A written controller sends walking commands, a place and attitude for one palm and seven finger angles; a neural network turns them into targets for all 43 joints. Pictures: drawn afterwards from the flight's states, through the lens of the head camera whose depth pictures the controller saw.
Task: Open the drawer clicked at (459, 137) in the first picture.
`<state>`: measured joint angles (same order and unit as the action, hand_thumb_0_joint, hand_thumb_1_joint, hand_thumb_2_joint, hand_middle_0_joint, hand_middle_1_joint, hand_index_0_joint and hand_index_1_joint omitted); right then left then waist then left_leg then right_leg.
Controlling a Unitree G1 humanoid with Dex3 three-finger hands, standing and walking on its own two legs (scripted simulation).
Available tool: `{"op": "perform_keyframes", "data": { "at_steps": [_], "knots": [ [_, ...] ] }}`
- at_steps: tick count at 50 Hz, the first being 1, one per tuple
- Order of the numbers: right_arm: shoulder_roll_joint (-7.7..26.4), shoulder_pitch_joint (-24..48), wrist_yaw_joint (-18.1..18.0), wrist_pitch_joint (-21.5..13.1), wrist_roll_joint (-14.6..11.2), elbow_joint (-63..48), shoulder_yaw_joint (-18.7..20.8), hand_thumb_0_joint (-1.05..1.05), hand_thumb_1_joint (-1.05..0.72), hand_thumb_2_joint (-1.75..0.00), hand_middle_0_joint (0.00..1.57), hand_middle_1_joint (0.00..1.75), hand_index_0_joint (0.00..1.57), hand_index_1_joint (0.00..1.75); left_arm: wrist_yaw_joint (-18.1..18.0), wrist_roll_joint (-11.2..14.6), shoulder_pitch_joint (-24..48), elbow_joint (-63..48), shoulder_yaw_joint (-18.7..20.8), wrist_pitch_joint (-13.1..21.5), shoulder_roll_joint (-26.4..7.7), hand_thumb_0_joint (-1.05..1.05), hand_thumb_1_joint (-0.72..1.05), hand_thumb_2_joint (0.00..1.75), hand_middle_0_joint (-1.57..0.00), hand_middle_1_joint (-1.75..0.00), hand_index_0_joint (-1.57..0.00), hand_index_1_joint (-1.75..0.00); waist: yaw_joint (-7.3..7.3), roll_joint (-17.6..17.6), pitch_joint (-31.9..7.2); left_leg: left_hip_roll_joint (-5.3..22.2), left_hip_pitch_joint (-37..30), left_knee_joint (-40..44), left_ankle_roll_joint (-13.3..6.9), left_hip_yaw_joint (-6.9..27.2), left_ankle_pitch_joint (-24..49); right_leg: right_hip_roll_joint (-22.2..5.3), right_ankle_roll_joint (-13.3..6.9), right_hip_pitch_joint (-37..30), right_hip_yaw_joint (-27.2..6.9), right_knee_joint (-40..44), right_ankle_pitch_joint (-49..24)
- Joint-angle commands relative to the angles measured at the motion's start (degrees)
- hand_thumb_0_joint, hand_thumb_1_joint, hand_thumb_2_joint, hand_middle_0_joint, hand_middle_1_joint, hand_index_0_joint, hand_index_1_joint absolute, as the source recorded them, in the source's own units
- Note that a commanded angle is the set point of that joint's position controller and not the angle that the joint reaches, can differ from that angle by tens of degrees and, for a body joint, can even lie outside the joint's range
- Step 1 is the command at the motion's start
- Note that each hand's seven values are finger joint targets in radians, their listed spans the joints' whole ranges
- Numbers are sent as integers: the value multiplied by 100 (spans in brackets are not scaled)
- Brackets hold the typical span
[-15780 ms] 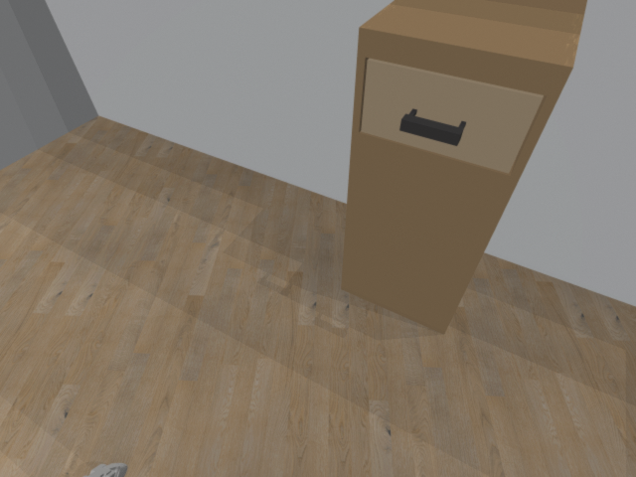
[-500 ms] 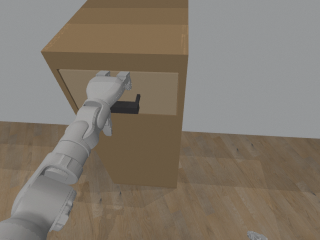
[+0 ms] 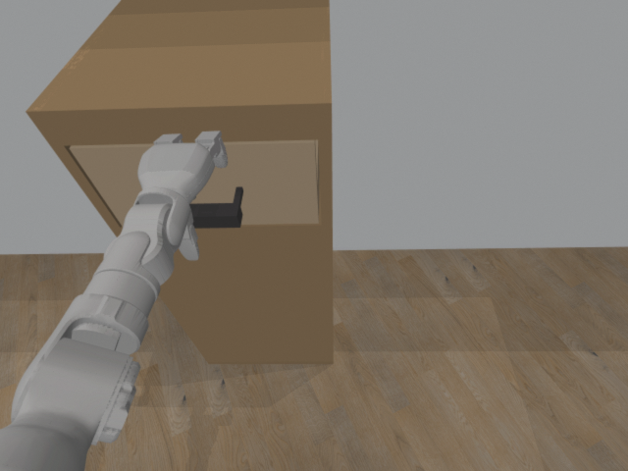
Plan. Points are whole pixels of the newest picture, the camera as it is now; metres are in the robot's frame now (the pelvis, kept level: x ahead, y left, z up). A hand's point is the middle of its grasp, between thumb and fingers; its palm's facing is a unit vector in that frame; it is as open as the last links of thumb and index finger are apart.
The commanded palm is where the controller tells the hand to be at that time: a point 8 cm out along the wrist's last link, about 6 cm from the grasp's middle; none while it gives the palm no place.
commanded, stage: move the hooked fingers above the handle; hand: left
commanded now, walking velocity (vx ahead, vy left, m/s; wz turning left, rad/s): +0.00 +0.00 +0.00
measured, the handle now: (202, 204) +0.50 +0.18 +0.04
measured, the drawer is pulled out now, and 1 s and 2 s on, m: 0.00 0.00 0.00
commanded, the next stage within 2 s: lower the fingers behind the handle in 0.98 s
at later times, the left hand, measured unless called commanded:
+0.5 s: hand (180, 196) +0.46 +0.18 +0.10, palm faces -0.01 -0.02 -1.00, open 13.8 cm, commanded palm +0.44 +0.18 +0.16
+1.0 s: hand (183, 198) +0.46 +0.18 +0.10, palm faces -0.01 -0.03 -1.00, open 13.8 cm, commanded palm +0.44 +0.18 +0.16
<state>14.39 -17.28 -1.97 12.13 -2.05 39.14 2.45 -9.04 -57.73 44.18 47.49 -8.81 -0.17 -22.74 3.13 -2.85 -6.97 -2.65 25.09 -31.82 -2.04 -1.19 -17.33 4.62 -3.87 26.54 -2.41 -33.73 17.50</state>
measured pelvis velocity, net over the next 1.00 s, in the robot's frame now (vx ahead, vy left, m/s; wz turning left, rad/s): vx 0.00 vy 0.01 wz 0.02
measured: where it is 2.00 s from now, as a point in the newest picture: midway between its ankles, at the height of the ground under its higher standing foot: outside the picture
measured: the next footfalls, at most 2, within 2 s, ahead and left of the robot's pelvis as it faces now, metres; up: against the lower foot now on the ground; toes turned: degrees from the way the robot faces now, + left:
none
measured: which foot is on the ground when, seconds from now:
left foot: down 0.00-1.00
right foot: down 0.00-1.00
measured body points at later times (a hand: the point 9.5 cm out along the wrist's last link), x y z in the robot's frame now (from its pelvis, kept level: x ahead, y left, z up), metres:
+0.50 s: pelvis +0.00 +0.00 +0.00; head +0.04 -0.02 +0.45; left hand +0.45 +0.18 +0.16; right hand +0.11 -0.25 -0.13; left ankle -0.02 +0.10 -0.73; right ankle -0.02 -0.08 -0.73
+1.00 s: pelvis +0.00 +0.01 +0.00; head +0.04 -0.01 +0.45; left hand +0.45 +0.18 +0.15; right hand +0.08 -0.25 -0.14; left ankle -0.02 +0.10 -0.73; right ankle -0.02 -0.07 -0.73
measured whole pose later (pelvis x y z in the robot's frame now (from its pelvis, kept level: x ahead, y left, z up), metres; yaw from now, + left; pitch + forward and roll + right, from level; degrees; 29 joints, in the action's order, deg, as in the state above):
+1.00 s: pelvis +0.00 +0.01 +0.00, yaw +1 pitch +11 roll +0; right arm 14.1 -16.1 -1.5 12.8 -2.4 38.6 2.5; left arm -7.1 -56.9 45.8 48.2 -11.8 -3.3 -21.5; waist 2.6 -2.9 -7.3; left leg -3.5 25.3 -32.8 -2.9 -0.5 -17.9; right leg 3.8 -3.1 26.1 -1.7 -34.0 18.2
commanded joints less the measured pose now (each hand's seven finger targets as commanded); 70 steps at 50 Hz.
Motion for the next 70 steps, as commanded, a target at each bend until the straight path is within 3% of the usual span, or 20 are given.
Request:
{"op": "perform_keyframes", "data": {
  "at_steps": [1, 3, 8, 11, 13, 16, 21, 26, 29, 33, 38, 42, 44, 50, 57, 59, 62, 66, 68, 70],
  "knots": [
    [750, 242, -76, -156, -14, -752, 182, 0, -90, -90, 20, 30, 20, 30, -77, 14, 2635, -981, 474, -292, -1452, 0, -50, 30, -30, -120, -30, -120, -80, 609, -1891, 39, -452, 144, -117, -145, 1952, -416, 220, -1633, -166, 405, -2584],
    [757, 234, -109, -163, -14, -769, 184, 0, -90, -90, 20, 30, 20, 30, 41, 34, 2468, -1038, 568, -250, -1579, 0, -50, 30, -30, -120, -30, -120, -117, 505, -1957, 32, -556, 147, -134, -142, 1904, -418, 224, -1675, -192, 410, -2607],
    [710, 236, -122, -195, -24, -831, 204, 0, -90, -90, 20, 30, 20, 30, 276, 180, 2506, -1487, 170, 112, -1106, 0, -50, 30, -30, -120, -30, -120, -7, 400, -1819, 8, -840, 103, -147, -66, 1923, -399, 208, -1393, -158, 453, -2476],
    [684, 178, -101, -229, -10, -752, 217, 0, -90, -90, 20, 30, 20, 30, 178, 179, 2922, -1531, 61, 239, -982, 0, -50, 30, -30, -120, -30, -120, 112, 399, -1675, 30, -943, 45, -128, -8, 1876, -383, 184, -1044, -99, 458, -2112],
    [663, 203, -68, -249, 8, -734, 231, 0, -90, -90, 20, 30, 20, 30, 24, 152, 3069, -1681, 101, 263, -997, 0, -50, 30, -30, -120, -30, -120, 45, 111, -1908, 18, -1098, 5, -110, 12, 1995, -352, 151, -960, -69, 370, -2091],
    [704, 223, -46, -238, 40, -657, 209, 0, -90, -90, 20, 30, 20, 30, -197, 105, 3042, -1327, 484, 93, -1396, 0, -50, 30, -30, -120, -30, -120, -24, 286, -1980, 26, -950, -35, -89, 5, 2046, -355, 145, -1055, -59, 321, -2100],
    [746, 314, -71, -187, 16, -683, 138, 0, -90, -90, 20, 30, 20, 30, -170, 33, 3006, -698, 406, -353, -1371, 0, -50, 30, -30, -120, -30, -120, -5, 603, -1931, 32, -623, -3, -100, -47, 1924, -393, 188, -1257, -75, 309, -2248],
    [705, 271, -86, -125, 1, -860, 169, 0, -90, -90, 20, 30, 20, 30, 274, 107, 2693, -940, 6, -189, -861, 0, -50, 30, -30, -120, -30, -120, 17, 553, -2009, 30, -803, -58, -116, -42, 2274, -392, 185, -1324, -48, 272, -2629],
    [723, 215, -99, -98, 2, -837, 157, 0, -90, -90, 20, 30, 20, 30, 351, 122, 2551, -937, 96, -58, -970, 0, -50, 30, -30, -120, -30, -120, 18, 646, -1735, 38, -715, -42, -121, -30, 2078, -383, 198, -1145, -48, 308, -2482],
    [664, 138, -59, -140, 41, -839, 222, 0, -90, -90, 20, 30, 20, 30, 146, 138, 2869, -1579, 236, 263, -1058, 0, -50, 30, -30, -120, -30, -120, -53, 287, -2077, 52, -998, -101, -107, 41, 2294, -336, 132, -1053, -26, 229, -2321],
    [676, 105, -37, -176, 52, -697, 230, 0, -90, -90, 20, 30, 20, 30, -323, 19, 3072, -1433, 715, 148, -1621, 0, -50, 30, -30, -120, -30, -120, -104, 169, -2232, 58, -865, -102, -74, 34, 2283, -310, 114, -1097, -28, 167, -2244],
    [712, 100, 4, -162, 35, -623, 247, 0, -90, -90, 20, 30, 20, 30, -352, 4, 2937, -1093, 535, -187, -1380, 0, -50, 30, -30, -120, -30, -120, -53, 323, -2261, 99, -964, -91, -59, 23, 2508, -290, 130, -1103, 27, 177, -2375],
    [711, 140, 19, -140, 9, -682, 242, 0, -90, -90, 20, 30, 20, 30, -186, 78, 2844, -1025, 99, -319, -863, 0, -50, 30, -30, -120, -30, -120, 24, 308, -2011, 99, -1003, -56, -68, 13, 2453, -284, 136, -964, 69, 256, -2324],
    [749, 181, -74, -86, -20, -718, 179, 0, -90, -90, 20, 30, 20, 30, 106, 65, 2794, -773, 94, -304, -950, 0, -50, 30, -30, -120, -30, -120, 60, 601, -1594, 95, -792, 47, -102, 17, 1928, -318, 152, -863, 36, 366, -1941],
    [710, 74, -83, -172, 34, -734, 188, 0, -90, -90, 20, 30, 20, 30, -57, 7, 2960, -938, 319, 34, -1177, 0, -50, 30, -30, -120, -30, -120, 30, 362, -1907, 103, -876, -58, -75, 58, 2047, -306, 124, -789, 23, 242, -1896],
    [692, 76, -54, -189, 35, -738, 201, 0, -90, -90, 20, 30, 20, 30, -160, -1, 2918, -869, 159, 2, -918, 0, -50, 30, -30, -120, -30, -120, 51, 281, -1807, 110, -855, -83, -54, 50, 2048, -289, 113, -620, 53, 219, -1832],
    [715, 19, -23, -193, 73, -735, 236, 0, -90, -90, 20, 30, 20, 30, -283, -22, 2904, -1028, 358, 0, -1123, 0, -50, 30, -30, -120, -30, -120, -24, 289, -2275, 94, -883, -174, -67, 32, 2326, -297, 121, -891, 6, 133, -2183],
    [726, 11, -10, -167, 75, -697, 259, 0, -90, -90, 20, 30, 20, 30, -340, -67, 2745, -881, 339, -68, -1066, 0, -50, 30, -30, -120, -30, -120, 31, 444, -2189, 95, -793, -231, -69, 30, 2392, -283, 128, -889, 4, 123, -2301],
    [696, 6, 1, -166, 60, -698, 274, 0, -90, -90, 20, 30, 20, 30, -337, -45, 2787, -934, 69, -71, -733, 0, -50, 30, -30, -120, -30, -120, 102, 311, -2027, 97, -846, -228, -67, 34, 2321, -269, 132, -683, 43, 140, -2201],
    [725, -31, -12, -172, 62, -662, 279, 0, -90, -90, 20, 30, 20, 30, -357, -51, 2895, -961, 164, -43, -874, 0, -50, 30, -30, -120, -30, -120, 121, 305, -2032, 99, -850, -230, -73, 56, 2188, -263, 127, -631, 28, 146, -2058]
  ]
}}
